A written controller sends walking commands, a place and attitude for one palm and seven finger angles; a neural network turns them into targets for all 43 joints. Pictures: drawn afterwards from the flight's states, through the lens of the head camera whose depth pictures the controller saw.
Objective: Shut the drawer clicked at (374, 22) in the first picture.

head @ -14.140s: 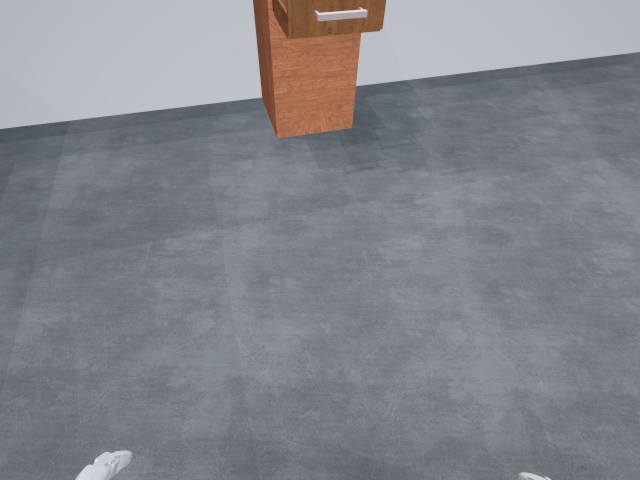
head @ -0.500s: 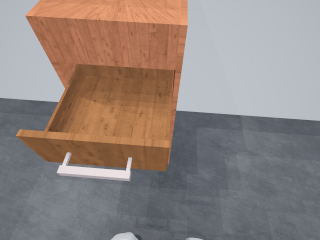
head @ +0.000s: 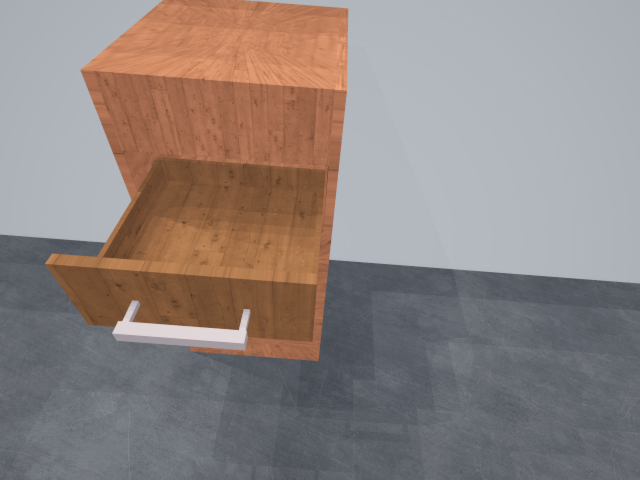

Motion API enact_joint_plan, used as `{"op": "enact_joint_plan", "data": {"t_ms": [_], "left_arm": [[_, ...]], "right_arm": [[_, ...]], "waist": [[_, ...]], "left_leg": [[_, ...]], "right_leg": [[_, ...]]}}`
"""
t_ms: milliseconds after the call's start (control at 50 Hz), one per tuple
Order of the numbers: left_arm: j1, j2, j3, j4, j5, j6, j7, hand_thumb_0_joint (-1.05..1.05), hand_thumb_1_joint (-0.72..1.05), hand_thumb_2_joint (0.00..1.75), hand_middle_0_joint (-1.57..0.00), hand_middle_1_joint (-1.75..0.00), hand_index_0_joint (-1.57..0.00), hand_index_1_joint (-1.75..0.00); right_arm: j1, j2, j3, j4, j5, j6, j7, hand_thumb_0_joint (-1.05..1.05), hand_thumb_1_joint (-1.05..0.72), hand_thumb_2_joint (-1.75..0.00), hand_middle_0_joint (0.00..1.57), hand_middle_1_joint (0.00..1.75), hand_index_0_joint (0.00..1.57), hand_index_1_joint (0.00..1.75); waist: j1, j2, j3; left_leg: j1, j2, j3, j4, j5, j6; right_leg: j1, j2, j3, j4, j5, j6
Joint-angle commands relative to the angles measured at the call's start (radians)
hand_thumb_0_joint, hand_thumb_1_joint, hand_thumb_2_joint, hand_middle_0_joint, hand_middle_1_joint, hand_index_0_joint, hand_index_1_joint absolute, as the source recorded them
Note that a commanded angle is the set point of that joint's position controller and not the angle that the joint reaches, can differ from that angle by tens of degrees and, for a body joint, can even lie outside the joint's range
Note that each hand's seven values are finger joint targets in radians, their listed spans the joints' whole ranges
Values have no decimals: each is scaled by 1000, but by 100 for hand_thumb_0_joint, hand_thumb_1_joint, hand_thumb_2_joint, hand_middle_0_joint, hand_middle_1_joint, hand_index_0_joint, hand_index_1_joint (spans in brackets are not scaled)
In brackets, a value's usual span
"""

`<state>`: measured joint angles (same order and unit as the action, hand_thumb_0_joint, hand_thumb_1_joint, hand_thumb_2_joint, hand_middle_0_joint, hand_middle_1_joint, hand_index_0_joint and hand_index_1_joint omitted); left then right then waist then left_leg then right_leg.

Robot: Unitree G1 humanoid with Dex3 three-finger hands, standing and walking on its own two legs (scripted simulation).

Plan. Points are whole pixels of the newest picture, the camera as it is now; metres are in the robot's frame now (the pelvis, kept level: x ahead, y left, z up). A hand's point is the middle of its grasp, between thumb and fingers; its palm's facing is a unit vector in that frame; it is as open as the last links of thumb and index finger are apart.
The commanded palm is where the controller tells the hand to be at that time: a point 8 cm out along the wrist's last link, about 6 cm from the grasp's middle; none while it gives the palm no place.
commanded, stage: come to a stop and stand still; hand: left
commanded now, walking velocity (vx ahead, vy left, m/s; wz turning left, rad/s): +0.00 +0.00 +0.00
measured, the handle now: (185, 323) +0.34 +0.23 -0.05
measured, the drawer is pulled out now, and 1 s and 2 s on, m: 0.28 0.28 0.26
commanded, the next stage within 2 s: look again from close up in 0.22 s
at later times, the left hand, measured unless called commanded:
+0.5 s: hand out of the picture +0.01 +0.18 -0.17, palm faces -0.02 -0.99 -0.15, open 7.4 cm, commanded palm none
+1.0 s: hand out of the picture +0.13 +0.24 -0.12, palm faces +0.14 -0.96 -0.25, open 7.2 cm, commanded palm +0.14 +0.25 -0.06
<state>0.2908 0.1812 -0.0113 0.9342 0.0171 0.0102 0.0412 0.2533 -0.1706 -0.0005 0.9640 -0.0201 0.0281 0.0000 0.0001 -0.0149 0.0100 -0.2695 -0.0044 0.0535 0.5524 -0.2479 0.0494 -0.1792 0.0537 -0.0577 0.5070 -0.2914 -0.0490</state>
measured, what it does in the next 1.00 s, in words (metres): shifts its weight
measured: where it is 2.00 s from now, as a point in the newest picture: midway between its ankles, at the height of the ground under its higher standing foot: outside the picture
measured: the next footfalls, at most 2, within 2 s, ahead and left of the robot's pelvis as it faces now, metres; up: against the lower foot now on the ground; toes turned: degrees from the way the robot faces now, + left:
right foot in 1.10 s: +0.09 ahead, -0.05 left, +0.00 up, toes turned +1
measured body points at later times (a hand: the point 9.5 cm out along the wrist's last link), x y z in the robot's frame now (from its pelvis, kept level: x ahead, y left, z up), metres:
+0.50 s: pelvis +0.03 +0.02 +0.01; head +0.04 +0.04 +0.46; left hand +0.02 +0.23 -0.16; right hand +0.02 -0.19 -0.15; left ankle +0.04 +0.09 -0.73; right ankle -0.01 -0.09 -0.73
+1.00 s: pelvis +0.04 +0.05 +0.01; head +0.06 +0.05 +0.46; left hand +0.12 +0.29 -0.10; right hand +0.07 -0.19 -0.13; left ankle +0.03 +0.09 -0.73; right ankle -0.01 -0.08 -0.72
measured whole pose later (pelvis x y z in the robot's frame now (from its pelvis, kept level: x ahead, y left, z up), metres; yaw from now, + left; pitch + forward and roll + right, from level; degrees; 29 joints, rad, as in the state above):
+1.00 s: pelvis +0.04 +0.05 +0.01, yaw +0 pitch +1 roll +0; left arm 0.48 0.20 -0.01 0.44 -0.06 0.05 0.12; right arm 0.36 -0.17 0.02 0.96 0.03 -0.18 -0.05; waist -0.01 -0.02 0.00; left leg -0.18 -0.11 0.09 0.38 -0.22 0.09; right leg -0.23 -0.02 0.00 0.65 -0.36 -0.01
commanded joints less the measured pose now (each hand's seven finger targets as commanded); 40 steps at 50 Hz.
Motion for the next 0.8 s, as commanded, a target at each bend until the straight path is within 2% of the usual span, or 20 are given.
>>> {"op": "enact_joint_plan", "data": {"t_ms": [0,40,120,200,320,400,540,700,740,780], "left_arm": [[70,118,27,-27,1,-20,-4,0,90,90,-20,-30,-20,-30],[66,115,26,-22,1,-24,-5,0,90,90,-20,-30,-20,-30],[72,106,21,2,-2,-27,-6,0,90,90,-20,-30,-20,-30],[98,89,12,41,-5,-33,-6,0,90,90,-20,-30,-20,-30],[124,72,0,95,-9,-41,0,0,90,90,-20,-30,-20,-30],[127,64,-4,123,-9,-39,5,0,90,90,-20,-30,-20,-30],[125,54,-3,144,-6,-31,9,0,90,90,-20,-30,-20,-30],[120,48,-1,156,-7,-24,10,0,90,90,-20,-30,-20,-30],[116,50,-1,155,-7,-24,10,0,90,90,-20,-30,-20,-30],[114,49,1,157,-8,-22,11,0,90,90,-20,-30,-20,-30]], "right_arm": [[-5,-128,-20,-50,-5,-26,-11,0,-90,-90,20,30,20,30],[26,-121,-17,-33,-3,-28,-11,0,-90,-90,20,30,20,30],[66,-122,-11,2,-2,-33,-12,0,-90,-90,20,30,20,30],[81,-110,-2,38,3,-43,-15,0,-90,-90,20,30,20,30],[101,-95,8,96,13,-59,-21,0,-90,-90,20,30,20,30],[103,-89,10,124,15,-65,-27,0,-90,-90,20,30,20,30],[93,-82,9,145,17,-66,-35,0,-90,-90,20,30,20,30],[79,-87,7,148,14,-67,-39,0,-90,-90,20,30,20,30],[84,-90,8,147,15,-68,-41,0,-90,-90,20,30,20,30],[87,-94,6,147,14,-69,-43,0,-90,-90,20,30,20,30]], "waist": [[14,66,84],[2,12,68],[-4,0,65],[0,-1,61],[4,-3,21],[4,13,26],[4,18,64],[5,29,55],[4,14,42],[3,25,29]], "left_leg": [[-94,105,-168,-232,-270,20],[-53,98,-151,-218,-218,18],[-40,96,-148,-215,-197,15],[-23,99,-146,-219,-135,16],[41,108,-126,-201,49,19],[75,116,-123,-196,159,22],[98,122,-125,-209,220,26],[143,124,-126,-217,292,26],[158,128,-128,-216,333,28],[178,129,-129,-213,372,25]], "right_leg": [[-57,-113,156,-169,-158,-1],[-78,-125,173,-198,-184,-6],[-96,-133,174,-201,-194,-8],[-77,-140,172,-196,-117,-8],[-16,-147,153,-162,88,-3],[-4,-145,136,-145,155,5],[-13,-141,123,-142,159,15],[-10,-146,110,-138,162,22],[-2,-145,105,-134,172,24],[0,-146,102,-130,171,26]]}}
